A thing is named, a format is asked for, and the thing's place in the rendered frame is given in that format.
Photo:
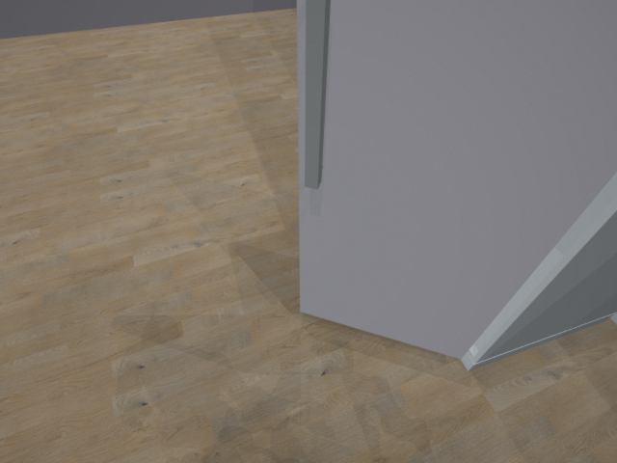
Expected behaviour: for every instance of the handle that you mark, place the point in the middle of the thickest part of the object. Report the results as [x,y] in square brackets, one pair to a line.
[317,43]

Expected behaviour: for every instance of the fridge door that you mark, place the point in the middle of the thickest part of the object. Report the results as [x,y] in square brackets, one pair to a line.
[462,140]

